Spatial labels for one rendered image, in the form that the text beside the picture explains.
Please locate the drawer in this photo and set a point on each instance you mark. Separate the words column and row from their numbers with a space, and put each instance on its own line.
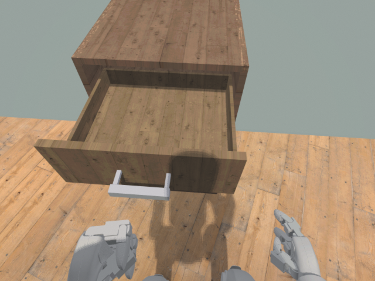
column 148, row 123

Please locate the cabinet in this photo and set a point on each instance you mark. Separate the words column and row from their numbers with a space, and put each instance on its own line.
column 198, row 36

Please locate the right robot hand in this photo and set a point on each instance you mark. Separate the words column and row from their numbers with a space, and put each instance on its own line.
column 299, row 257

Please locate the left robot hand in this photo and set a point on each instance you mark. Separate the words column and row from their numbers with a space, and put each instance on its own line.
column 113, row 244

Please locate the robot right thigh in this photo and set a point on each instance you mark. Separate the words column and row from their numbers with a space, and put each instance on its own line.
column 236, row 275

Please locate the robot right shin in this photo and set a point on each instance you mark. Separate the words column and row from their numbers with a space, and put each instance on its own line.
column 235, row 267

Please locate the handle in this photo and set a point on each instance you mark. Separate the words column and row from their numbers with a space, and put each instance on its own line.
column 153, row 193

